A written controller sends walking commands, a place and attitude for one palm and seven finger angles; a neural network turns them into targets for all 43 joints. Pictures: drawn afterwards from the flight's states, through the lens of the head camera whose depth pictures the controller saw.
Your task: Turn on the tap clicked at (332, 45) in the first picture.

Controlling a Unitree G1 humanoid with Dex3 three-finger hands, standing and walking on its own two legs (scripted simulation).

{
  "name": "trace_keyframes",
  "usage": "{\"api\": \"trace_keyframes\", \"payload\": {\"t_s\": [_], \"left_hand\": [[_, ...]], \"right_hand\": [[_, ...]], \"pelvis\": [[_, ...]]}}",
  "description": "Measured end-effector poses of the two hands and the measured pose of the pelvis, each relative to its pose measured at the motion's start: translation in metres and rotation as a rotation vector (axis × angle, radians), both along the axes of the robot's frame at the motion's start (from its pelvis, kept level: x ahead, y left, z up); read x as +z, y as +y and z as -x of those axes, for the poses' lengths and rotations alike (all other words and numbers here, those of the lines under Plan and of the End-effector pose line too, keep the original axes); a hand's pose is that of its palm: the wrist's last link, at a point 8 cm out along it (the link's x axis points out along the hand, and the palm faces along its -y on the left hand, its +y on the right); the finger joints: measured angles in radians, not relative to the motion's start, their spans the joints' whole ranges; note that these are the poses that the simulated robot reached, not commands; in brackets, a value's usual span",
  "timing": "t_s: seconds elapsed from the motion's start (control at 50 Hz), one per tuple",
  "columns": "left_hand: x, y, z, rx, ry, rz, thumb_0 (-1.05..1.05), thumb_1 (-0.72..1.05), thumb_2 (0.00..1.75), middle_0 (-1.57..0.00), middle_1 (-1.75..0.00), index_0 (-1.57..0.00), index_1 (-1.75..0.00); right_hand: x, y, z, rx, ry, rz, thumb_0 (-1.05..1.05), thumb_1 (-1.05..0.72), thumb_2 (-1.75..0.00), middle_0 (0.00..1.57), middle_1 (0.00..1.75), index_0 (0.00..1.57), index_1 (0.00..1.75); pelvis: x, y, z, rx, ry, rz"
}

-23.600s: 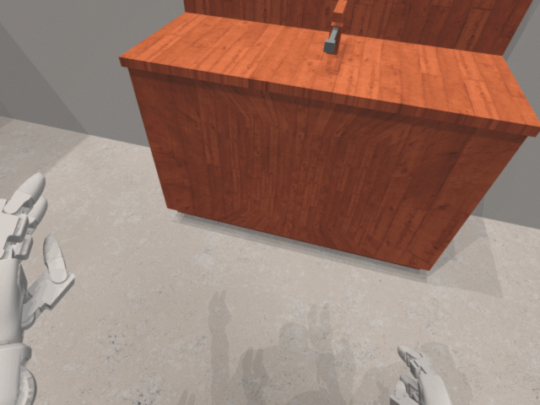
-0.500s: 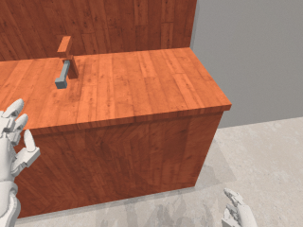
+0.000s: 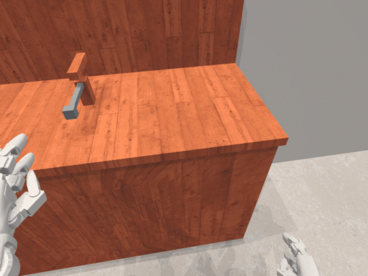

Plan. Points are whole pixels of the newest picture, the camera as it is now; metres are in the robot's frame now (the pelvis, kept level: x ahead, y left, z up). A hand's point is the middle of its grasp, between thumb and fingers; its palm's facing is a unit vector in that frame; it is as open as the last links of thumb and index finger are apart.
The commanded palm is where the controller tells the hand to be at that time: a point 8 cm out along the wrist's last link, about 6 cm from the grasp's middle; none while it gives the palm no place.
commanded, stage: turn the palm inward beside the body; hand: left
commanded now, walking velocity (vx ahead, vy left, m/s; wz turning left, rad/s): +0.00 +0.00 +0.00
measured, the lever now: (70, 112) +0.44 +0.37 +0.13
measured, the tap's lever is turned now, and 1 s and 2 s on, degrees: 0 0 0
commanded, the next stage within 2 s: reach beside the lever's end, fingers flat in 1.30 s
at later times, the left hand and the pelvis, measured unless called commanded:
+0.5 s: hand (19, 221) +0.14 +0.27 +0.16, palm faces +0.48 -0.87 -0.11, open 7.4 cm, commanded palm +0.09 +0.30 +0.18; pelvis -0.05 +0.03 +0.00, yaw +0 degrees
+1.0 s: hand (27, 231) +0.13 +0.25 +0.16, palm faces +0.48 -0.87 -0.08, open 7.4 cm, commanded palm +0.07 +0.29 +0.18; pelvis -0.05 +0.01 +0.00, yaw +1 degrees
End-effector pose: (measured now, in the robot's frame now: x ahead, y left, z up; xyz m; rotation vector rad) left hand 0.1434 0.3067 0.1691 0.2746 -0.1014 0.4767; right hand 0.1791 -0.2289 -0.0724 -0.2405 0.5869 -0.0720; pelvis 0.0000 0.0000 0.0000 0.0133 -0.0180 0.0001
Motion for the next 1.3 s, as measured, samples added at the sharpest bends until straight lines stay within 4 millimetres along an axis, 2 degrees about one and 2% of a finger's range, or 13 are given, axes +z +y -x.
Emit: {"api": "trace_keyframes", "payload": {"t_s": [0.18, 0.4, 0.6, 0.78, 0.94, 1.3], "left_hand": [[-0.002, 0.002, 0.011, -0.023, -0.039, 0.043, 0.02, 0.9, 0.9, -0.2, -0.3, -0.2, -0.3], [0.001, 0.004, 0.035, -0.019, -0.033, 0.099, 0.02, 0.9, 0.9, -0.2, -0.3, -0.2, -0.3], [-0.001, -0.003, 0.061, 0.002, -0.036, 0.133, 0.02, 0.9, 0.9, -0.2, -0.3, -0.2, -0.3], [-0.003, -0.011, 0.071, 0.008, -0.015, 0.164, 0.02, 0.9, 0.9, -0.2, -0.3, -0.2, -0.3], [-0.005, -0.015, 0.067, 0.026, -0.005, 0.188, 0.02, 0.9, 0.9, -0.2, -0.3, -0.2, -0.3], [0.0, -0.028, 0.034, 0.007, 0.016, 0.179, 0.02, 0.9, 0.9, -0.2, -0.3, -0.2, -0.3]], "right_hand": [[0.008, 0.027, -0.003, 0.029, -0.057, -0.002, 0.01, -0.9, -0.9, 0.2, 0.3, 0.2, 0.3], [0.018, 0.061, 0.017, 0.054, -0.108, -0.052, 0.01, -0.9, -0.9, 0.2, 0.3, 0.2, 0.3], [0.021, 0.062, 0.037, 0.069, -0.122, -0.041, 0.01, -0.9, -0.9, 0.2, 0.3, 0.2, 0.3], [0.02, 0.055, 0.041, 0.057, -0.13, -0.042, 0.01, -0.9, -0.9, 0.2, 0.3, 0.2, 0.3], [0.021, 0.05, 0.03, 0.069, -0.139, -0.039, 0.01, -0.9, -0.9, 0.2, 0.3, 0.2, 0.3], [0.023, 0.041, -0.008, 0.085, -0.149, -0.054, 0.01, -0.9, -0.9, 0.2, 0.3, 0.2, 0.3]], "pelvis": [[0.0, 0.016, 0.011, 0.004, -0.01, 0.009], [0.003, 0.026, 0.035, 0.0, -0.058, 0.019], [0.003, 0.026, 0.056, 0.006, -0.098, 0.021], [0.003, 0.021, 0.061, 0.012, -0.117, 0.022], [0.003, 0.016, 0.054, 0.021, -0.114, 0.025], [0.005, 0.008, 0.022, 0.018, -0.059, 0.01]]}}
